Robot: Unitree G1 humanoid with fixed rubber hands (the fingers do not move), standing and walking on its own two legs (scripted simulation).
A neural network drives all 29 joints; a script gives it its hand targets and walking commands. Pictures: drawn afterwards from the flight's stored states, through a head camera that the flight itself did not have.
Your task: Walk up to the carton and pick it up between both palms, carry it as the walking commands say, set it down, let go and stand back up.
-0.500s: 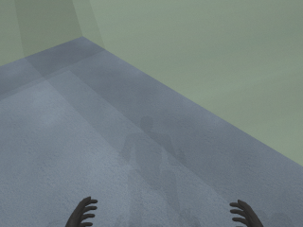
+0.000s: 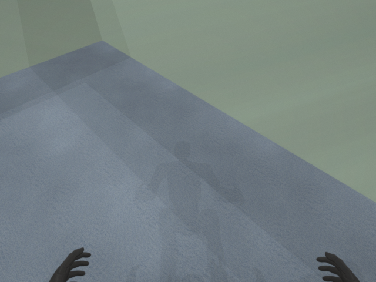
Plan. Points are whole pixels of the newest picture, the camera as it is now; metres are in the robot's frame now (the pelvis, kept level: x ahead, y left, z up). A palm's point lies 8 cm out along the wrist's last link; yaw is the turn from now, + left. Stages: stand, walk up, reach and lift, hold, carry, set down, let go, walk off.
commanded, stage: stand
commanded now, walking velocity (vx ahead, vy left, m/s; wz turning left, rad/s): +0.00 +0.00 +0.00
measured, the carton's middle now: out of the picture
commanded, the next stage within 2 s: walk up in 0.68 s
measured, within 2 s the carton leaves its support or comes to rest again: neither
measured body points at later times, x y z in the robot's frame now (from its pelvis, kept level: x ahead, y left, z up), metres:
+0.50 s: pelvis +0.00 +0.00 +0.02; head +0.01 +0.00 +0.47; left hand +0.14 +0.31 -0.08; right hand +0.14 -0.31 -0.08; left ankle +0.00 +0.12 -0.72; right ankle +0.00 -0.12 -0.72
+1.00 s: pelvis -0.02 -0.01 +0.02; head +0.01 -0.01 +0.47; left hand +0.15 +0.31 -0.07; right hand +0.12 -0.35 -0.06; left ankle +0.00 +0.12 -0.72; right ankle +0.00 -0.13 -0.69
